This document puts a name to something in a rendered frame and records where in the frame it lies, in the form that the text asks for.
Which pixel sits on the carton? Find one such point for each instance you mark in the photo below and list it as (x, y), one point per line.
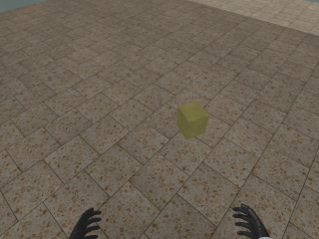
(191, 119)

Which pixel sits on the robot right hand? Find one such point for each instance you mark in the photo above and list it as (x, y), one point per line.
(256, 227)

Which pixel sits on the robot left hand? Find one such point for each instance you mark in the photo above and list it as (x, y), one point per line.
(81, 229)

